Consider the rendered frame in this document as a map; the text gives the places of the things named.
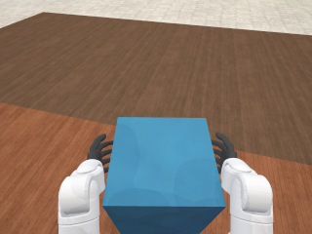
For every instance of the right robot hand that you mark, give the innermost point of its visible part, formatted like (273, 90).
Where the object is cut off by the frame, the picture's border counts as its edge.
(227, 150)

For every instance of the carton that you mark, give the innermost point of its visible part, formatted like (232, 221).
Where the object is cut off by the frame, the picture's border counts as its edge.
(162, 176)

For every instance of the right robot forearm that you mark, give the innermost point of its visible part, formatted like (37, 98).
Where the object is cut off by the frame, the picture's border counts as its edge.
(251, 198)

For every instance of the left robot forearm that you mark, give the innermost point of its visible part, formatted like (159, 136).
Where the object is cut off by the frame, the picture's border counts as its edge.
(78, 199)

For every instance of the left robot hand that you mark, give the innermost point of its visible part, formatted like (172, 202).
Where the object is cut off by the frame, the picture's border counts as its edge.
(96, 153)

